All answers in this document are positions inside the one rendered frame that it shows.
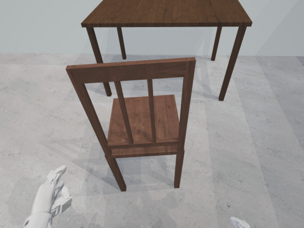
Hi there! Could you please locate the left robot forearm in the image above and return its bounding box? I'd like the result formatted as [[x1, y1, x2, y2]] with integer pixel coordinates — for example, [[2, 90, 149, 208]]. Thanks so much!
[[23, 212, 52, 228]]

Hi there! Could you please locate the table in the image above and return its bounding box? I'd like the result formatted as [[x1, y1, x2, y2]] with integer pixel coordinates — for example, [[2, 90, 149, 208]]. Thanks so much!
[[81, 0, 252, 101]]

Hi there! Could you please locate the right robot hand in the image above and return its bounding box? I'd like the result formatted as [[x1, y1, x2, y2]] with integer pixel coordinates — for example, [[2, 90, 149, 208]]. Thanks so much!
[[230, 217, 250, 228]]

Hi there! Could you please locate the left robot hand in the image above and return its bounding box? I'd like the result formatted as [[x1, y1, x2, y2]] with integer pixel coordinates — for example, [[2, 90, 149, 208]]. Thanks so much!
[[31, 165, 72, 218]]

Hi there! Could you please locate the chair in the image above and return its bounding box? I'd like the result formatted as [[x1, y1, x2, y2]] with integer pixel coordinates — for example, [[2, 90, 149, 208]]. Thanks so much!
[[66, 57, 196, 191]]

